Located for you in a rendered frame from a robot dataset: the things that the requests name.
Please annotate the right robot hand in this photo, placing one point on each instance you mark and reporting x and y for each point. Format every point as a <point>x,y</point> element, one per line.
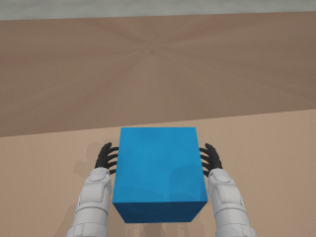
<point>212,159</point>

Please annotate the robot right forearm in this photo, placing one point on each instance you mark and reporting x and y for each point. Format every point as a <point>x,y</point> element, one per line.
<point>229,210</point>

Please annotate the carton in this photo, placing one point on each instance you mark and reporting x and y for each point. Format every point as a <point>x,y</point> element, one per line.
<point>159,176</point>

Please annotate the robot left forearm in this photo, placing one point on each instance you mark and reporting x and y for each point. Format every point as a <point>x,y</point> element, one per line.
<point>92,208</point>

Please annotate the left robot hand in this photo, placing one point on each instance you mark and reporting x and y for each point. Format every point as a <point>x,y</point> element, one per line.
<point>103,158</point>

